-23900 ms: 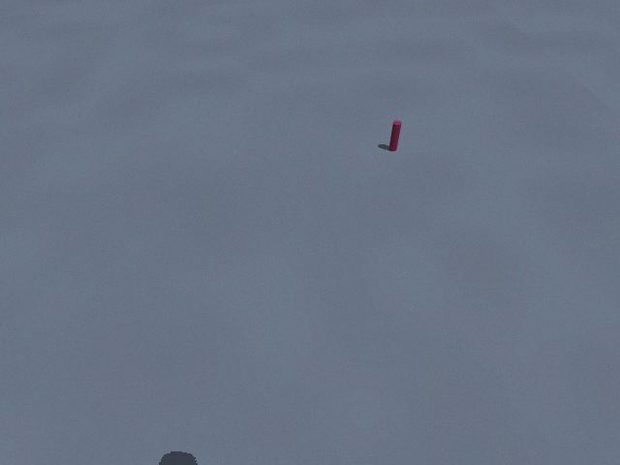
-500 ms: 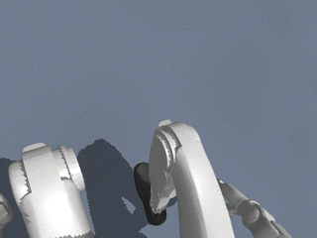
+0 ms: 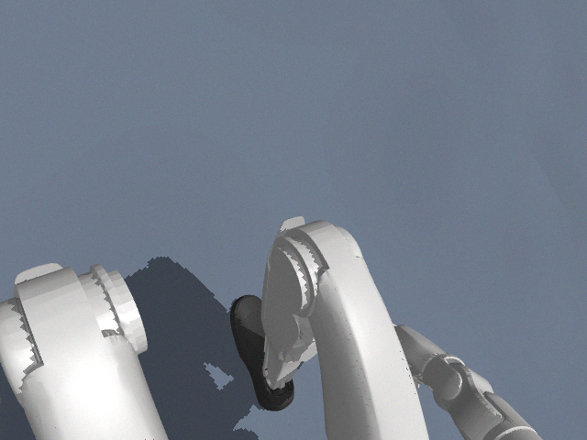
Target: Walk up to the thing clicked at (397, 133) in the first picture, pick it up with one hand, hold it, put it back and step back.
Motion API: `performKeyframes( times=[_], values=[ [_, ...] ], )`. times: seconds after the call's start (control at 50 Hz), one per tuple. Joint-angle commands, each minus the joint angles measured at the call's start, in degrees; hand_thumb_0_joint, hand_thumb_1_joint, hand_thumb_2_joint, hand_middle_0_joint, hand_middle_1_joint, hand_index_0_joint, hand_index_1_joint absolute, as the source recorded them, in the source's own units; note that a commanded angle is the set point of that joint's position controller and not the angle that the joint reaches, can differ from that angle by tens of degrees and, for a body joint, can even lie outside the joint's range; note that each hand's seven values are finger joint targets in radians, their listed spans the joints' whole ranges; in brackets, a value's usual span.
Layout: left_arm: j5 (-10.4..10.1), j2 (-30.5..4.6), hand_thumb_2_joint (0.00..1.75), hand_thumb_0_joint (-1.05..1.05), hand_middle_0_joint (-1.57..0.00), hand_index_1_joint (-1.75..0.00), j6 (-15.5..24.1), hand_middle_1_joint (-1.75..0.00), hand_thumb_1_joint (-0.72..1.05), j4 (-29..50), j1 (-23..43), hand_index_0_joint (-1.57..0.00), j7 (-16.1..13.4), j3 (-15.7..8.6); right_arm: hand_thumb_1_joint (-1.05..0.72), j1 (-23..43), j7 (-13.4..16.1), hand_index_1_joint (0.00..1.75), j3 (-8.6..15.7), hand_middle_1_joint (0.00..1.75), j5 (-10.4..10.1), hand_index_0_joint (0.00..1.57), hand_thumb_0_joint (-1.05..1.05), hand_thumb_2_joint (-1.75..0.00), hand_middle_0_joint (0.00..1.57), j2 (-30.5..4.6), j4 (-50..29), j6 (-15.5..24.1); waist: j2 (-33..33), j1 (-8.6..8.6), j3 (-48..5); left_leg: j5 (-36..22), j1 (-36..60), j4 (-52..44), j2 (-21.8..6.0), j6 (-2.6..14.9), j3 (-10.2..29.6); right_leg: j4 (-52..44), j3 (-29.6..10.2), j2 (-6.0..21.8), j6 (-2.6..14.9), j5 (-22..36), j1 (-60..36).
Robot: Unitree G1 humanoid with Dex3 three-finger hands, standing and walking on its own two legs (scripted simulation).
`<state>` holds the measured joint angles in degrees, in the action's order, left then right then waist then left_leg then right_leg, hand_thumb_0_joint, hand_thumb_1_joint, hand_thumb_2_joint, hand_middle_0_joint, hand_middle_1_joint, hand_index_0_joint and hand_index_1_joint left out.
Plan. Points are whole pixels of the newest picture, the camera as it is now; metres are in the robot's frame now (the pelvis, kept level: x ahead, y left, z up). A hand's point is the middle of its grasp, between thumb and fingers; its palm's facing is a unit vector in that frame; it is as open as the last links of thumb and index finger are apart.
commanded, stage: lower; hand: left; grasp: from the side
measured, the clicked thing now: out of the picture +0.43 +0.33 -0.20
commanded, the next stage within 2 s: loosen in 0.10 s
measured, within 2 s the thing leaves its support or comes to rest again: neither
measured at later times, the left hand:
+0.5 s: hand out of the picture +0.44 +0.31 -0.17, palm faces +0.43 -0.90 -0.01, open 7.1 cm
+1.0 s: hand out of the picture +0.44 +0.33 -0.15, palm faces +0.44 -0.90 +0.00, open 16.7 cm
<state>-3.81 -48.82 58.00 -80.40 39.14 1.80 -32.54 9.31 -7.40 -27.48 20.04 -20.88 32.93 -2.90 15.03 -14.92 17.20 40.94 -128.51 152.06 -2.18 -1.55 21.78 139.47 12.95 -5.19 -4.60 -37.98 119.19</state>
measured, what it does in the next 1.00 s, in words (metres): stands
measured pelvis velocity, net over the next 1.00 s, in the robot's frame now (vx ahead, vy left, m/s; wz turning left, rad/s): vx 0.00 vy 0.00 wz -0.02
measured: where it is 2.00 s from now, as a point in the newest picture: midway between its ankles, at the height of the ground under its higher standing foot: (196, 408)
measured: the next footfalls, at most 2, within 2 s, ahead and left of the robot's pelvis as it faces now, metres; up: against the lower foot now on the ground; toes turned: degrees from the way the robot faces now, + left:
none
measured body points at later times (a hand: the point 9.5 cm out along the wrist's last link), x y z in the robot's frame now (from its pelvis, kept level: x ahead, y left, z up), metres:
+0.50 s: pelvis +0.00 +0.00 +0.00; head +0.23 +0.19 +0.33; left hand +0.41 +0.36 -0.17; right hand +0.17 -0.24 -0.04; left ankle +0.08 +0.13 -0.25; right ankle +0.13 -0.12 -0.25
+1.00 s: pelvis +0.00 +0.00 +0.00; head +0.23 +0.19 +0.33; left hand +0.41 +0.38 -0.15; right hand +0.17 -0.24 -0.03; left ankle +0.08 +0.13 -0.25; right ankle +0.13 -0.12 -0.25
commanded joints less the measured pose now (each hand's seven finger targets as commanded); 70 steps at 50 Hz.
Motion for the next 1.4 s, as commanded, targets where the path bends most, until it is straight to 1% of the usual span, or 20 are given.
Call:
performKeyframes(
  times=[0.0, 0.14, 0.2, 0.22, 0.34, 0.44, 0.52, 0.78, 0.88, 0.92, 1.02, 1.04, 1.08, 1.1, 1.14, 1.18, 1.24, 1.26, 1.3, 1.38],
  values=[
    [-0.41, -12.51, 1.24, 0.0, -1.28, -1.34, 5.48, -1.35, 0.6, 10.35, 13.89, -1.3, -0.8, -0.49, -0.89, -2.85, 1.02, 0.3, 6.45, 0.3, 0.17, 0.2, 0.0, -0.9, 0.2, -20.31, -0.44, -0.49, -34.98, -5.44, -35.23, -9.62, 25.83, -18.0, -3.51, -0.44, -5.91, -9.33, 6.94, -1.59, 4.89, 12.97, -15.4],
    [-0.22, -11.36, 1.24, 0.0, -1.29, -1.33, 6.15, -1.35, 0.64, 8.19, 13.84, -1.3, -1.23, 0.62, -0.89, -2.98, 0.98, 0.3, 5.76, 0.3, 0.58, 0.2, 0.0, -0.9, 0.2, -20.67, -0.51, -0.9, -34.19, -6.8, -34.68, -11.31, 26.49, -17.9, -3.69, -0.55, -4.75, -9.08, 7.84, -1.71, 4.67, 14.5, -15.94],
    [0.04, -11.85, 1.16, 0.0, -1.32, -1.28, 6.16, -1.3, 0.6, 7.17, 13.9, -1.34, -1.58, 1.21, -0.9, -1.91, 1.01, 0.3, 5.33, 0.3, 0.59, 0.2, 0.0, -0.89, 0.2, -20.3, -0.87, -0.95, -32.97, -6.34, -33.3, -10.41, 25.13, -17.42, -3.64, -0.2, -5.04, -9.61, 7.5, -1.85, 4.68, 13.85, -15.49],
    [-0.15, -11.21, 1.08, 0.0, -1.26, -1.2, 6.4, -1.22, 0.52, 7.08, 14.35, -1.29, -1.59, 1.43, -0.9, -2.1, 0.91, 0.3, 5.18, 0.3, 0.67, 0.2, 0.0, -0.89, 0.2, -20.33, -1.13, -0.97, -32.7, -7.08, -32.94, -10.06, 24.81, -17.53, -3.53, -0.15, -4.88, -9.72, 7.74, -1.82, 4.55, 13.77, -15.67],
    [-1.24, -12.74, 0.61, 0.0, -1.0, -0.83, 7.22, -0.85, 0.19, 7.43, 13.05, -1.02, -1.37, -0.07, -0.91, -1.45, 0.91, 0.3, 4.91, 0.3, 0.58, 0.2, 0.0, -0.89, 0.2, -20.31, -1.65, -0.66, -31.76, -5.58, -33.63, -8.32, 23.59, -17.25, -3.43, 0.14, -5.38, -10.24, 7.58, -2.18, 4.61, 12.46, -16.52],
    [-1.07, -11.93, 0.4, 0.0, -0.69, -0.54, 6.65, -0.55, -0.09, 5.99, 13.12, -0.69, -0.84, 0.89, -0.92, -1.74, 1.17, 0.3, 4.83, 0.3, 0.51, 0.2, 0.0, -0.9, 0.2, -20.64, -1.58, -0.8, -32.48, -6.45, -32.96, -9.41, 24.67, -17.75, -3.66, -0.12, -4.95, -10.14, 7.97, -2.25, 4.69, 13.32, -16.0],
    [-0.92, -11.29, 0.3, 0.0, -0.55, -0.41, 6.35, -0.42, -0.2, 4.78, 12.09, -0.55, -0.7, 1.27, -0.91, -1.02, 1.11, 0.3, 5.04, 0.3, 0.44, 0.2, 0.0, -0.9, 0.2, -20.93, -2.06, -1.05, -32.14, -6.19, -30.53, -6.85, 23.95, -18.56, -3.79, -0.17, -4.51, -10.03, 8.22, -2.05, 4.74, 11.26, -13.97],
    [-2.22, -11.43, 0.07, 0.0, -0.12, -0.06, 6.61, -0.07, -0.46, 5.0, 11.93, -0.12, -0.09, 0.6, -0.9, -1.78, 1.18, 0.3, 4.56, 0.3, 0.46, 0.2, 0.0, -0.9, 0.2, -20.65, -2.36, -0.89, -31.17, -6.09, -32.97, -9.56, 24.1, -17.44, -3.61, 0.11, -4.86, -10.48, 8.12, -2.44, 4.67, 13.62, -16.96],
    [-1.87, -17.21, 0.04, 0.0, -0.06, -0.02, 6.34, -0.02, -0.5, 10.71, 12.67, -0.07, 0.57, -3.1, -0.9, -1.65, 1.51, 0.3, 5.06, 0.3, 0.16, 0.2, 0.0, -0.9, 0.2, -20.71, -2.58, -1.25, -33.99, -3.94, -34.94, -8.91, 24.98, -17.97, -3.78, 0.06, -5.64, -10.58, 7.29, -2.34, 4.86, 12.7, -17.22],
    [-1.87, -19.06, 0.04, 0.0, -0.06, -0.02, 5.58, -0.02, -0.51, 14.31, 12.02, -0.06, 1.28, -4.75, -0.9, -2.01, 1.62, 0.3, 5.74, 0.3, -0.13, 0.2, 0.0, -0.9, 0.2, -20.63, -2.64, -1.42, -36.75, -2.46, -36.45, -9.5, 25.67, -18.57, -3.74, -0.15, -6.33, -10.26, 6.64, -2.16, 5.13, 12.98, -17.62],
    [-2.19, -17.58, 0.03, 0.0, -0.06, -0.02, 0.46, -0.03, -0.52, 24.49, 8.77, -0.07, 4.75, -5.0, -0.9, -4.71, 2.19, 0.3, 9.67, 0.3, -2.13, 0.2, 0.0, -0.9, 0.2, -20.57, -3.49, -1.98, -43.51, 0.21, -43.8, -14.94, 33.24, -22.45, -3.9, -1.37, -6.55, -9.42, 5.66, -1.31, 5.92, 15.43, -15.53],
    [-2.53, -14.88, 0.02, 0.0, -0.06, -0.01, -1.2, -0.02, -0.55, 24.74, 8.68, -0.07, 5.85, -2.8, -0.91, -5.32, 2.28, 0.3, 10.42, 0.3, -3.0, 0.2, 0.0, -0.9, 0.2, -20.17, -3.29, -2.09, -43.44, -0.1, -43.02, -13.37, 32.27, -23.17, -3.71, -1.29, -6.68, -9.73, 5.54, -1.1, 6.05, 14.18, -13.54],
    [-4.15, -11.37, 0.03, 0.0, -0.06, -0.02, -4.78, -0.03, -0.56, 25.13, 7.07, -0.07, 7.51, -1.28, -0.9, -7.25, 2.42, 0.3, 11.51, 0.3, -4.67, 0.2, 0.0, -0.9, 0.2, -18.87, -2.37, -1.99, -40.23, 0.09, -41.8, -10.5, 27.85, -23.25, -3.22, -0.44, -7.66, -10.95, 4.74, -0.96, 6.05, 12.64, -13.07],
    [-4.86, -12.12, 0.02, 0.0, -0.05, -0.02, -6.17, -0.03, -0.58, 26.18, 7.7, -0.07, 8.12, -2.31, -0.9, -7.42, 2.65, 0.3, 12.23, 0.3, -5.39, 0.2, 0.0, -0.9, 0.2, -18.93, -2.79, -1.84, -38.28, 0.48, -41.62, -10.2, 26.04, -22.78, -3.1, 0.02, -8.15, -11.74, 4.37, -0.92, 5.87, 13.05, -13.39],
    [-6.02, -8.15, 0.01, 0.0, -0.04, -0.01, -9.19, -0.03, -0.59, 24.21, 7.03, -0.06, 9.48, 0.12, -0.89, -9.23, 2.67, 0.3, 12.7, 0.3, -6.81, 0.2, 0.0, -0.9, 0.2, -17.28, -1.33, -1.82, -33.75, 0.27, -38.78, -5.79, 20.95, -22.96, -2.64, 0.94, -8.74, -12.91, 3.83, -0.74, 5.7, 9.66, -12.14],
    [-6.67, -8.83, 0.01, 0.0, -0.03, -0.02, -11.12, -0.04, -0.61, 24.35, 6.02, -0.06, 10.66, -1.05, -0.88, -9.98, 2.86, 0.3, 13.65, 0.3, -7.96, 0.2, 0.0, -0.89, 0.2, -17.07, -1.34, -1.6, -31.87, 1.25, -38.19, -4.67, 20.54, -23.29, -2.55, 1.21, -8.7, -13.19, 3.7, -0.68, 5.8, 8.37, -10.21],
    [-6.36, -7.43, 0.05, 0.0, -0.05, -0.01, -12.57, -0.01, -0.51, 23.86, 6.17, -0.04, 12.3, -0.07, -0.82, -10.42, 2.88, 0.3, 14.85, 0.3, -8.91, 0.2, 0.0, -0.89, 0.2, -16.28, -1.61, -1.26, -29.05, 1.36, -37.82, -2.69, 18.73, -23.64, -2.19, 1.72, -8.97, -13.5, 3.38, -0.48, 5.94, 6.12, -9.14],
    [1.45, -17.35, 0.06, 0.0, -0.07, -0.06, -16.72, -0.06, -0.49, 19.71, 0.93, -0.07, 9.33, -4.41, -0.9, -11.88, 3.32, 0.3, 18.76, 0.3, -11.02, 0.2, 0.0, -0.91, 0.2, -15.61, -0.21, -1.89, -33.03, 7.1, -44.81, -5.45, 26.34, -27.07, -2.04, 1.38, -10.94, -15.4, 1.65, 0.13, 6.39, 6.28, -9.7],
    [1.79, -13.93, 0.07, 0.0, -0.06, -0.07, -19.47, -0.06, -0.51, 29.51, 11.14, -0.06, 8.24, -1.06, -0.9, -13.31, 3.28, 0.3, 19.61, 0.3, -11.96, 0.2, 0.0, -0.91, 0.2, -14.79, -1.49, -2.69, -37.43, 4.74, -48.98, -6.15, 29.57, -29.19, -2.43, 0.95, -11.04, -15.53, 0.95, 0.4, 6.58, 6.76, -8.18],
    [5.54, -19.84, 0.09, 0.0, -0.09, -0.09, -26.82, -0.09, -0.56, 34.5, 9.19, -0.08, 5.1, -4.44, -0.98, -16.2, 3.54, 0.3, 22.38, 0.3, -14.14, 0.2, 0.0, -0.93, 0.2, -13.49, -0.49, -3.93, -41.38, 7.62, -53.53, -10.16, 34.72, -31.68, -2.26, 0.67, -12.11, -15.64, -0.81, 1.16, 7.12, 8.19, -6.55]
  ],
)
